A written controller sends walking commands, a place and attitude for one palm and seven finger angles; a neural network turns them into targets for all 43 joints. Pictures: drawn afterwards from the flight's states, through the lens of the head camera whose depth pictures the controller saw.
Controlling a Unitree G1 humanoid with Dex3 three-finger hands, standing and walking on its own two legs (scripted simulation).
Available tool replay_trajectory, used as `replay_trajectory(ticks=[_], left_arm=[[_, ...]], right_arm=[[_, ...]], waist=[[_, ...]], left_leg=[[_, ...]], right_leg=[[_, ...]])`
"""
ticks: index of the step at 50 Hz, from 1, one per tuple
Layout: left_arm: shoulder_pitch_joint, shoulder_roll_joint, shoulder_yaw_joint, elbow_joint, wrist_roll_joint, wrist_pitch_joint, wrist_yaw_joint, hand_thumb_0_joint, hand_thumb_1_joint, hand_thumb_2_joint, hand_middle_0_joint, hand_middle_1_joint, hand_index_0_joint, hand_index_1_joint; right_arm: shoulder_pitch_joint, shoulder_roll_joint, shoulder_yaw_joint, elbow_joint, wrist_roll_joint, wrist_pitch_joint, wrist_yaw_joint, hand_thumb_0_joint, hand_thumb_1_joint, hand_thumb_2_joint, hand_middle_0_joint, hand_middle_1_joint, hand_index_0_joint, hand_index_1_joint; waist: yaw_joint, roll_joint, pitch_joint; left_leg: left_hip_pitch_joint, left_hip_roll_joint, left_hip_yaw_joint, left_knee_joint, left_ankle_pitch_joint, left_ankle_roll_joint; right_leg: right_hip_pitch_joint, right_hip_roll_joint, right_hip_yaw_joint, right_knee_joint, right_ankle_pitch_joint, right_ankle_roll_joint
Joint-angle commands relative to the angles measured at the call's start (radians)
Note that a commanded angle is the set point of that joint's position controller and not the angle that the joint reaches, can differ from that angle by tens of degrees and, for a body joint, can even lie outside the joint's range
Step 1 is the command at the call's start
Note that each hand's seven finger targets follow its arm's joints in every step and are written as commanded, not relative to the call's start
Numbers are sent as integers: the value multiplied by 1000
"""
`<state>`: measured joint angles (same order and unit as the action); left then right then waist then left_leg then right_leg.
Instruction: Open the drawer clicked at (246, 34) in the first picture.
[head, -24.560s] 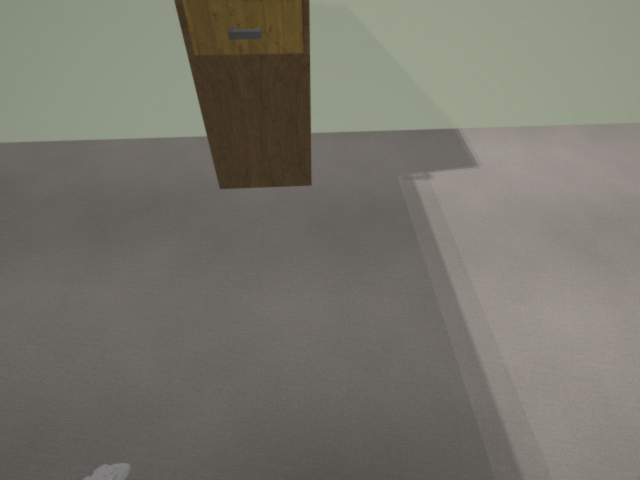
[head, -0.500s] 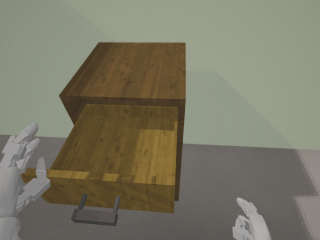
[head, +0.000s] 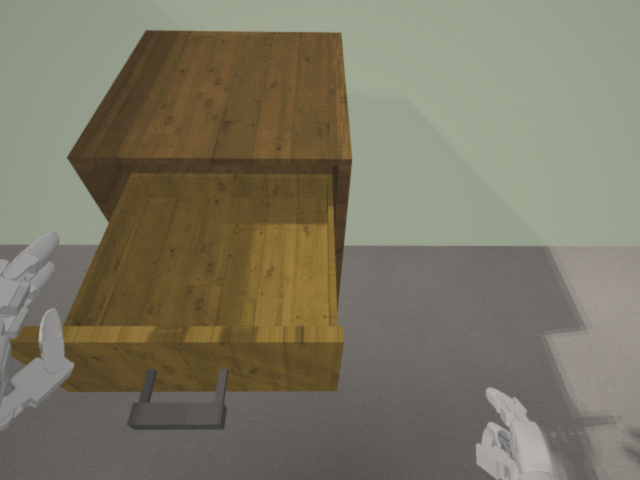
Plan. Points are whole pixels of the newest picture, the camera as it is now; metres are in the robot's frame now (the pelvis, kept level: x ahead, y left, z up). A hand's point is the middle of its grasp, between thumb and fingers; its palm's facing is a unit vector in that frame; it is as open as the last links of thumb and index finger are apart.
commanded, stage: step back with the hand held close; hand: left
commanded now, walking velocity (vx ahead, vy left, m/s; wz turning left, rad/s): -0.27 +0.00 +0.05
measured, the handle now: (182, 396) +0.22 +0.19 -0.04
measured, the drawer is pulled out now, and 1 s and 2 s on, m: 0.30 0.30 0.30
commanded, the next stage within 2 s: stop stepping back and stand still in 0.82 s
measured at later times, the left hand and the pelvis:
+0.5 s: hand (0, 434) +0.14 +0.26 +0.15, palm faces +0.36 -0.82 -0.46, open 7.4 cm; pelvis -0.06 +0.01 -0.01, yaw +2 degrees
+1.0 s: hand out of the picture +0.01 +0.21 +0.15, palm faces +0.31 -0.81 -0.50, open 7.4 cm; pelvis -0.18 -0.03 +0.00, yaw +0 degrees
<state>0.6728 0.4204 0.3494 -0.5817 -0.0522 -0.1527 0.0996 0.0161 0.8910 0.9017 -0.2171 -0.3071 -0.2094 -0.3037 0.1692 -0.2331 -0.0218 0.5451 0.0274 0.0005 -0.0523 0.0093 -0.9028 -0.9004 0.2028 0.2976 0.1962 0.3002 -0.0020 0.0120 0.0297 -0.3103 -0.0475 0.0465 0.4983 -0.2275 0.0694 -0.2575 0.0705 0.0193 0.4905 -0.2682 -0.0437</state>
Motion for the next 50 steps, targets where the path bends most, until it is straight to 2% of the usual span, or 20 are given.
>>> replay_trajectory(ticks=[1,5,9,11,15,18,20,21,22,24,26,30,36,38,40,41,42,43,46,50], left_arm=[[29,161,177,-231,-15,-72,47,0,900,900,-200,-300,-200,-300],[10,138,161,-237,-9,-74,46,0,900,900,-200,-300,-200,-300],[-14,120,151,-218,-6,-69,46,0,900,900,-200,-300,-200,-300],[-26,119,152,-207,-5,-72,47,0,900,900,-200,-300,-200,-300],[-51,124,122,-228,-12,-92,64,0,900,900,-200,-300,-200,-300],[-52,133,135,-239,-6,-97,76,0,900,900,-200,-300,-200,-300],[-41,151,156,-253,2,-101,82,0,900,900,-200,-300,-200,-300],[-41,160,167,-270,5,-110,83,0,900,900,-200,-300,-200,-300],[-38,179,180,-290,10,-112,82,0,900,900,-200,-300,-200,-300],[-21,164,182,-307,3,-113,69,0,900,900,-200,-300,-200,-300],[-34,140,166,-338,-1,-115,62,0,900,900,-200,-300,-200,-300],[-17,94,129,-278,-5,-113,45,0,900,900,-200,-300,-200,-300],[-3,130,167,-280,-27,-129,16,0,900,900,-200,-300,-200,-300],[33,130,173,-295,-29,-136,9,0,900,900,-200,-300,-200,-300],[56,163,193,-258,-39,-137,11,0,900,900,-200,-300,-200,-300],[59,175,197,-241,-39,-138,21,0,900,900,-200,-300,-200,-300],[60,184,218,-215,-35,-125,36,0,900,900,-200,-300,-200,-300],[69,146,187,-180,-27,-107,49,0,900,900,-200,-300,-200,-300],[12,126,146,-150,5,-96,78,0,900,900,-200,-300,-200,-300],[-1,123,121,-241,11,-90,100,0,900,900,-200,-300,-200,-300]], right_arm=[[-91,-101,-39,-174,-2,-58,-9,0,-900,-900,200,300,200,300],[-67,-105,-38,-158,-13,-83,-5,0,-900,-900,200,300,200,300],[-59,-111,-34,-155,-11,-98,-7,0,-900,-900,200,300,200,300],[-61,-113,-33,-159,-5,-100,-7,0,-900,-900,200,300,200,300],[-29,-89,-39,-137,-3,-95,3,0,-900,-900,200,300,200,300],[-50,-69,-22,-130,-13,-86,2,0,-900,-900,200,300,200,300],[-58,-74,-18,-124,-15,-82,-8,0,-900,-900,200,300,200,300],[-78,-88,-26,-128,-20,-83,-14,0,-900,-900,200,300,200,300],[-93,-101,-41,-135,-19,-88,-18,0,-900,-900,200,300,200,300],[-85,-75,-32,-145,-29,-103,-8,0,-900,-900,200,300,200,300],[-56,-76,-37,-127,-42,-123,1,0,-900,-900,200,300,200,300],[-41,-89,-46,-82,-40,-147,16,0,-900,-900,200,300,200,300],[-92,-101,-30,-92,-36,-149,28,0,-900,-900,200,300,200,300],[-91,-95,-35,-107,-22,-137,31,0,-900,-900,200,300,200,300],[-101,-79,-47,-130,9,-127,24,0,-900,-900,200,300,200,300],[-114,-78,-54,-136,17,-118,17,0,-900,-900,200,300,200,300],[-131,-78,-59,-127,6,-109,10,0,-900,-900,200,300,200,300],[-136,-28,-32,-114,-5,-99,0,0,-900,-900,200,300,200,300],[-150,-27,-8,-108,-19,-70,-34,0,-900,-900,200,300,200,300],[-61,-72,-16,-128,-16,-85,-32,0,-900,-900,200,300,200,300]], waist=[[17,95,-201],[13,113,-152],[4,56,-105],[1,11,-92],[-30,-167,-102],[-30,-106,-97],[-26,-16,-99],[-11,92,-108],[-2,166,-135],[3,235,-192],[4,221,-173],[3,146,-189],[19,176,-225],[21,110,-294],[5,-149,-275],[-1,-223,-233],[11,-180,-211],[-11,-168,-175],[-17,-133,-133],[-28,-102,-159]], left_leg=[[44,216,-199,-90,336,15],[-59,268,-231,-142,208,38],[-182,268,-236,-138,10,44],[-233,221,-217,-86,-134,30],[-27,41,-110,308,-170,-52],[-42,63,-130,270,-194,-56],[-4,92,-122,-14,-10,-39],[-16,163,-190,-87,152,-11],[-29,250,-249,-97,278,11],[-75,315,-289,-135,379,40],[-61,342,-272,-122,481,62],[126,320,-227,-65,694,43],[93,293,-201,-66,485,25],[119,226,-120,36,435,-17],[51,87,-20,236,38,-71],[-48,21,-38,434,-177,-89],[-133,2,-96,607,-280,-94],[-218,34,-145,622,-300,-100],[-193,57,-97,423,-283,-100],[32,49,-41,-44,-90,-46]], right_leg=[[66,-104,52,68,140,35],[66,-83,23,131,-46,41],[108,-89,37,116,-15,40],[104,-116,94,62,56,24],[-177,-366,361,-233,-28,-109],[-116,-364,260,-161,174,-119],[-67,-258,145,-49,233,-41],[-36,-167,82,22,240,11],[3,-118,35,84,220,41],[20,-86,-2,236,-49,49],[-23,-72,0,306,-167,50],[-83,-56,-36,182,-116,60],[38,-52,-54,-23,-6,65],[86,-77,-57,-105,218,63],[2,-255,63,-156,382,9],[-69,-384,206,-191,355,-65],[-97,-441,270,-200,406,-133],[-26,-435,214,-154,496,-150],[56,-344,120,-97,664,-92],[80,-301,101,-101,271,-33]])
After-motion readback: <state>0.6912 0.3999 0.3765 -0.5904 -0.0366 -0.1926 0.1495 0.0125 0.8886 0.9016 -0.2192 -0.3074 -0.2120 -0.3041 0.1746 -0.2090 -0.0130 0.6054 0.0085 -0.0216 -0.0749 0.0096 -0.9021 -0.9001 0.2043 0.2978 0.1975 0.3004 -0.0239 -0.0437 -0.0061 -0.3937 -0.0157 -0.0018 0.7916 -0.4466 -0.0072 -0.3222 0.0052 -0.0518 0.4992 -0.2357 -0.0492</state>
